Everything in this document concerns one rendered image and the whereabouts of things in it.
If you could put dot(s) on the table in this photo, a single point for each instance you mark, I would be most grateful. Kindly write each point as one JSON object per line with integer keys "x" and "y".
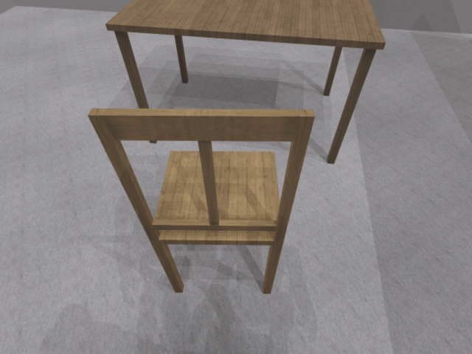
{"x": 339, "y": 23}

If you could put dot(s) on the chair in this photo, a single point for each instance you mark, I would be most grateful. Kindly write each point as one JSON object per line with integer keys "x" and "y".
{"x": 211, "y": 197}

